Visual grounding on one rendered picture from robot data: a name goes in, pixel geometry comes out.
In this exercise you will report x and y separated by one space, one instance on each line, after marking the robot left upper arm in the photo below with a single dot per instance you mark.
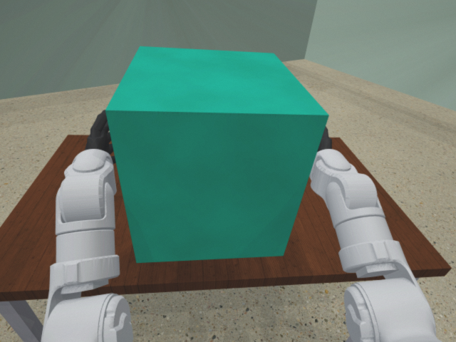
101 318

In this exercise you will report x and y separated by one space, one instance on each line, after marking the carton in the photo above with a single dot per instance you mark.
214 150

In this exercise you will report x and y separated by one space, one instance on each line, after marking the robot right forearm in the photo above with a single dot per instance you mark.
367 246

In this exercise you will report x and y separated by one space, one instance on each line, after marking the robot left forearm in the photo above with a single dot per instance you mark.
85 220

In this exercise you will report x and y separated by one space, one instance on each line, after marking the table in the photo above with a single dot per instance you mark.
28 248

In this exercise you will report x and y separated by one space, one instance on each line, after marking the robot right upper arm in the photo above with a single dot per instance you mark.
388 310

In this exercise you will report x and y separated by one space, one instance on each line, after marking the robot right hand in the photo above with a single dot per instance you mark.
326 141

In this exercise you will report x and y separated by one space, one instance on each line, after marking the robot left hand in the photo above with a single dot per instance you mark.
99 137

